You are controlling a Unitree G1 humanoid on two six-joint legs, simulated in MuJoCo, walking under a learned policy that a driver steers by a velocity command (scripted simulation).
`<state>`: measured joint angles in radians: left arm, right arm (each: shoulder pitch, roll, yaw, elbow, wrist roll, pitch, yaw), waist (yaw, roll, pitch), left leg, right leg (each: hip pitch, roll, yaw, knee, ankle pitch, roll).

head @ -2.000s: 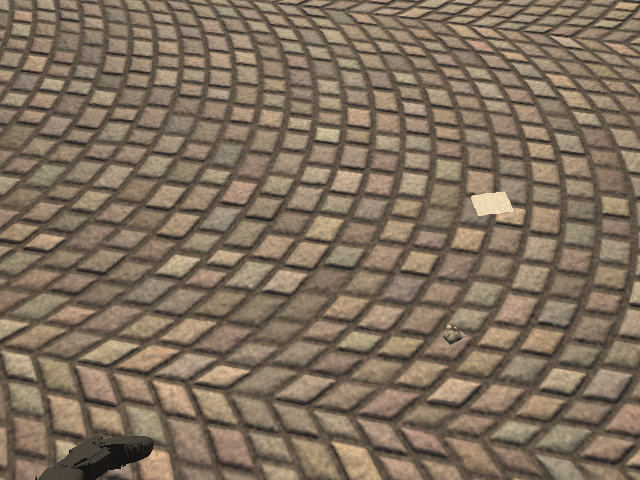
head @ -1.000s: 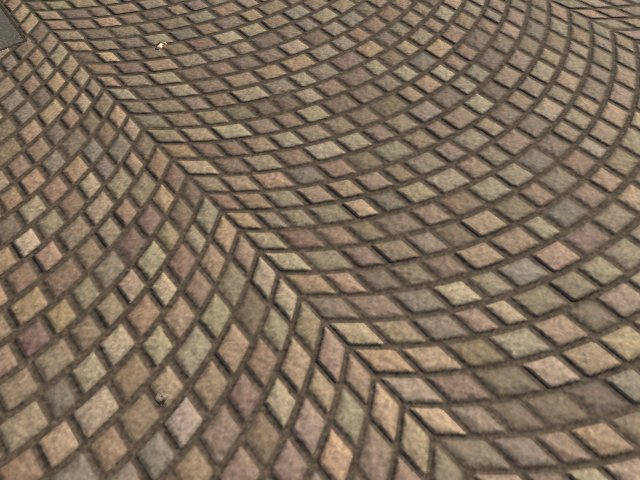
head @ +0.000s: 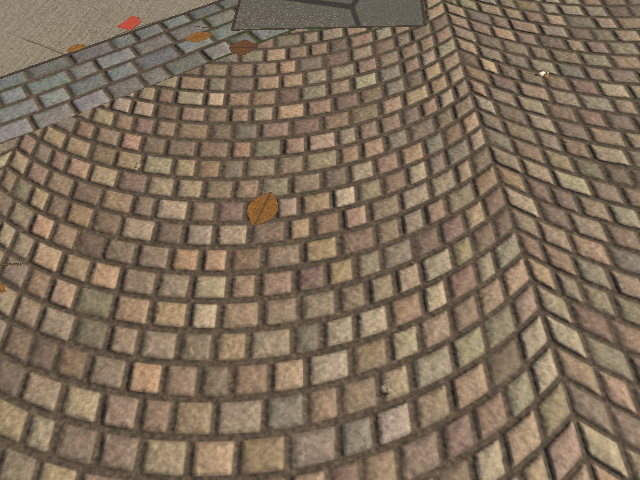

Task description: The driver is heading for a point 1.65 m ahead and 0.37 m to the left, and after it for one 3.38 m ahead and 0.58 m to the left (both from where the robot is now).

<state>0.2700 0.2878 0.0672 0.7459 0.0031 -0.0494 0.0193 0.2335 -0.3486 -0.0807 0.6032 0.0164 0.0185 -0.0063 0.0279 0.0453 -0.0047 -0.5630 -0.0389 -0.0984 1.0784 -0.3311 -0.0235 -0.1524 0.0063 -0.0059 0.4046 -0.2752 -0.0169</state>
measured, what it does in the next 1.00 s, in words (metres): walks ahead, turning left: left foot, then right foot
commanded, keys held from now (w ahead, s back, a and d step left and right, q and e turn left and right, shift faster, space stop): w+q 0.50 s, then w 0.50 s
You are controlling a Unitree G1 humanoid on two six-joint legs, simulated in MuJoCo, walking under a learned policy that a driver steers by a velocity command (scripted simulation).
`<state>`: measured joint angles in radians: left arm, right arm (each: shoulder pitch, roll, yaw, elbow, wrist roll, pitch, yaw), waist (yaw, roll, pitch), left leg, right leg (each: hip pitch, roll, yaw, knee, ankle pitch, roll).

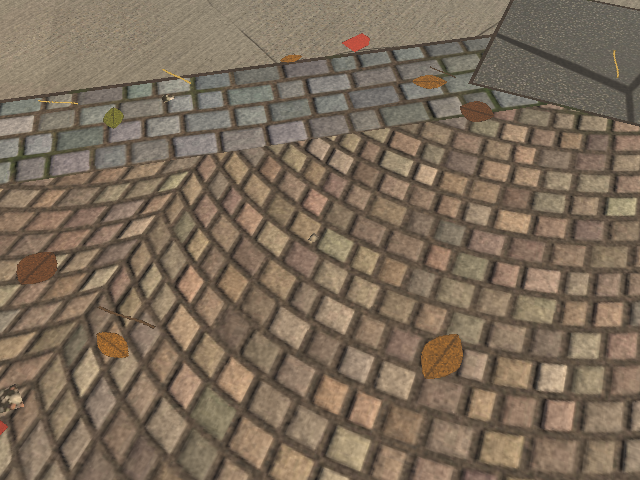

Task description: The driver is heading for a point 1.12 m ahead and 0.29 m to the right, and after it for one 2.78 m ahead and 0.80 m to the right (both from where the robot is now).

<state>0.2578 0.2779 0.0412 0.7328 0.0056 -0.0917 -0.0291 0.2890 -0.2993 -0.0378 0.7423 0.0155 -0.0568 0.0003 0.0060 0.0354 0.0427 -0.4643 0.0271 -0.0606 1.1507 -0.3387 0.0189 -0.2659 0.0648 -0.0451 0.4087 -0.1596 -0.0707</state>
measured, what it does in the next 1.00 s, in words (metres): walks ahead, turning right: left foot, then right foot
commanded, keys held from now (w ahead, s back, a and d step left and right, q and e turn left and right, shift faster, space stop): w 0.34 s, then w+e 0.66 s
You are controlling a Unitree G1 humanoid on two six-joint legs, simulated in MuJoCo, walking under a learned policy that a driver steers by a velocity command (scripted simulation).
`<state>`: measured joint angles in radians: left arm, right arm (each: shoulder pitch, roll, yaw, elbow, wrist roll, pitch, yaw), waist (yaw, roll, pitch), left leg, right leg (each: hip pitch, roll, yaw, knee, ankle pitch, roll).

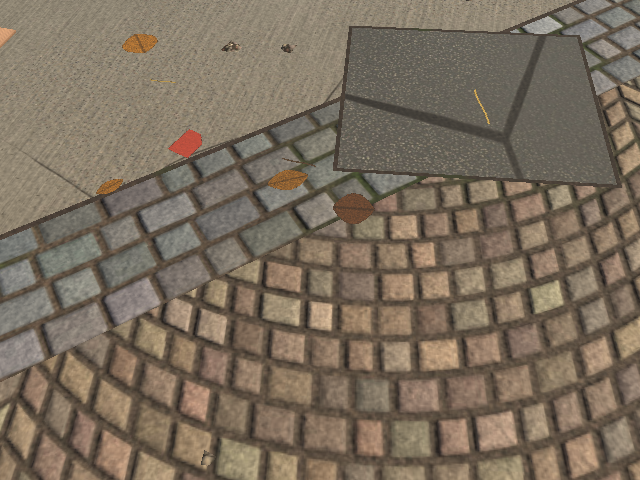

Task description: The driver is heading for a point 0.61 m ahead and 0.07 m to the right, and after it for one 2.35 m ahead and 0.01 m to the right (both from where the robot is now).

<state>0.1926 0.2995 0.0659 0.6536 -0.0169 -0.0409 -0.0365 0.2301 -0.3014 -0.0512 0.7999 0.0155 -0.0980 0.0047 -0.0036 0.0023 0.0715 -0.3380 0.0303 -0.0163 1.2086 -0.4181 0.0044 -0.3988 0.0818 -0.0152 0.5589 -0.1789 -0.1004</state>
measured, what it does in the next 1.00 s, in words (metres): walks ahead: left foot, then right foot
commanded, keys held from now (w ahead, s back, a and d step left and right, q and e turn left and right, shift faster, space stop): w+e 0.42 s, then w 0.28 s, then w+q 0.30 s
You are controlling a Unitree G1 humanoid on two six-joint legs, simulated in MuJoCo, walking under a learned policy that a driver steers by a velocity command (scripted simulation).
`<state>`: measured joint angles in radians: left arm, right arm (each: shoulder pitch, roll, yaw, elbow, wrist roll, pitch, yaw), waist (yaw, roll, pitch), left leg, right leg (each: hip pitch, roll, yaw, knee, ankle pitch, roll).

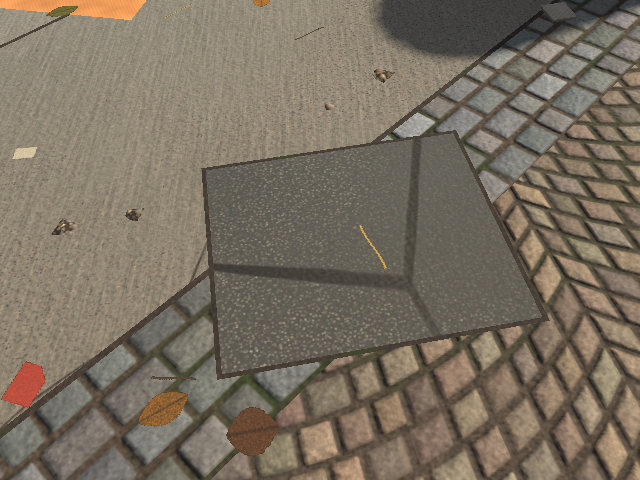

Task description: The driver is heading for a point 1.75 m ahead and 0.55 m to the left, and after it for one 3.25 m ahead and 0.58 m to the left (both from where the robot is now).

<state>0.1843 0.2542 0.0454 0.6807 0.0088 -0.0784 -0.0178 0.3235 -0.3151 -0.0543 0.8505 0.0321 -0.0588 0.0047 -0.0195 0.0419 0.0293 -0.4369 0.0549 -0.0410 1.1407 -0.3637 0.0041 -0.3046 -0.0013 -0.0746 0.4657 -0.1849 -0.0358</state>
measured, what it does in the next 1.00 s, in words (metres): walks ahead, turning left: left foot, then right foot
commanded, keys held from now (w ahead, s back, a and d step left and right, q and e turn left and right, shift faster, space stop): w+q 0.70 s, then w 0.10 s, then no key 0.20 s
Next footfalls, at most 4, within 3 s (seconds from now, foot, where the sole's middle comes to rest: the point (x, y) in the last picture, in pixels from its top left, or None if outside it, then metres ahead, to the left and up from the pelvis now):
0.38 left None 0.34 0.17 -0.78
0.86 right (309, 391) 0.67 0.08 -0.78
1.24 left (198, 426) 0.60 0.32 -0.78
2.18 right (219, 266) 1.03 0.31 -0.78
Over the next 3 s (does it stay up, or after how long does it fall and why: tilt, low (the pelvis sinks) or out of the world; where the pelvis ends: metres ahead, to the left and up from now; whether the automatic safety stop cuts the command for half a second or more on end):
stays up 1.16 0.56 0.01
